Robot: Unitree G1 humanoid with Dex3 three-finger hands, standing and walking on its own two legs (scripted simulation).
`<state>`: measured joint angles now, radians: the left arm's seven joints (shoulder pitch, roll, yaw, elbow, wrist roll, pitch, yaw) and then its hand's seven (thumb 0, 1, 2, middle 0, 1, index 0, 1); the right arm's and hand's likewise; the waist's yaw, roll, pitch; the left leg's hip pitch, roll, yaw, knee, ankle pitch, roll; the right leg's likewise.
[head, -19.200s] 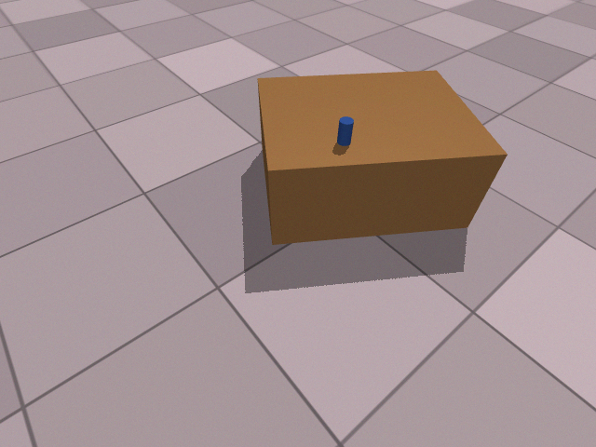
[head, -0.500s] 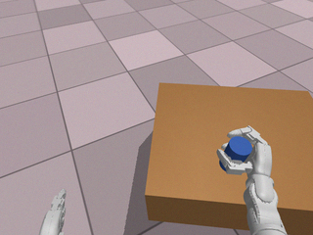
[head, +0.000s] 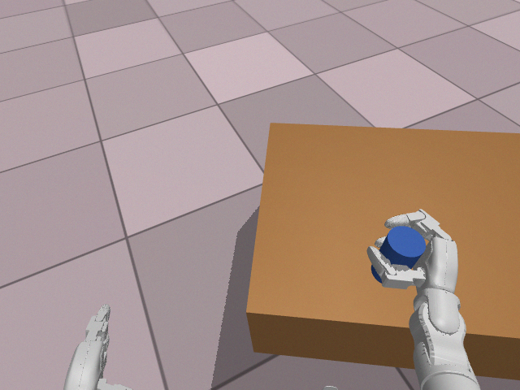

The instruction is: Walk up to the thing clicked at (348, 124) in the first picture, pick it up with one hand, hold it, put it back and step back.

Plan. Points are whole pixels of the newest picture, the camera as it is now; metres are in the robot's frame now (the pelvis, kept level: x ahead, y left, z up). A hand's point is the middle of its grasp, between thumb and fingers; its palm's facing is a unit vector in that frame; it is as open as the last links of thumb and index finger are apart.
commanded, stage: crouch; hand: right
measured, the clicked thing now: (396, 257) +0.34 -0.19 +0.01
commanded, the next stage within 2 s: lower in 1.02 s
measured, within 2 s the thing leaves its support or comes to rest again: neither
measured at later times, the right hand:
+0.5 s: hand (387, 237) +0.43 -0.21 -0.07, palm faces +0.26 +0.97 +0.01, open 7.9 cm
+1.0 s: hand (383, 237) +0.45 -0.22 -0.12, palm faces +0.27 +0.96 +0.01, open 7.9 cm
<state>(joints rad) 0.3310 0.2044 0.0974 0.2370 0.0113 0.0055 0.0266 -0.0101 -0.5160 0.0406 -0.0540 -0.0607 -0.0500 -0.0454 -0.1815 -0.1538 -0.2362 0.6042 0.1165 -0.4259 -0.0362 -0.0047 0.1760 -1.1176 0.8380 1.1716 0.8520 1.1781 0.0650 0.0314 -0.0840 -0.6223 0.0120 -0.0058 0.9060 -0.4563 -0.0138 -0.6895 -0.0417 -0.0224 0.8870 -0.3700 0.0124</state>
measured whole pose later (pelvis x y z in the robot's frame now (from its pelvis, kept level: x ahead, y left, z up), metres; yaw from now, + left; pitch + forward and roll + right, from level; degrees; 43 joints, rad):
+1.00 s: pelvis -0.01 -0.01 -0.09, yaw +3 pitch +27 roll +5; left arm 0.42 0.24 0.08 -0.16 0.10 0.01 -0.07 -0.01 -0.51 0.05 -0.06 -0.06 -0.06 -0.05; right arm -0.58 -0.42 -0.55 1.06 0.02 -0.63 0.00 0.00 0.18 -1.13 0.84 1.17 0.86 1.17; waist 0.26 0.02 -0.17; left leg -1.20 -0.04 0.04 1.32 -0.59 -0.02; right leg -1.32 -0.09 0.05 1.38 -0.54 0.01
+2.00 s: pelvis -0.04 -0.01 -0.16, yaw +5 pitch +31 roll +8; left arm 0.46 0.31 0.12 -0.41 0.10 -0.07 -0.08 -0.01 -0.55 0.07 -0.07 -0.05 -0.05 -0.06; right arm -0.66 -0.60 -0.66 1.14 -0.02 -0.65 0.03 0.00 0.18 -1.14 0.84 1.18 0.85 1.18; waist 0.37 0.05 -0.16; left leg -1.48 -0.06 0.07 1.57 -0.63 -0.01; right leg -1.62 -0.10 0.10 1.63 -0.57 0.01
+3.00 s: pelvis -0.05 -0.01 -0.19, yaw +6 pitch +32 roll +8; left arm 0.50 0.36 0.20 -0.52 0.07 -0.10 -0.10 -0.01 -0.55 0.06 -0.08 -0.06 -0.06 -0.06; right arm -0.67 -0.66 -0.69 1.11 -0.02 -0.59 0.06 -0.01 0.18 -0.55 0.88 0.73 0.89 0.74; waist 0.40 0.06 -0.15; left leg -1.61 -0.07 0.08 1.68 -0.65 -0.02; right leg -1.74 -0.10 0.11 1.75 -0.58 0.01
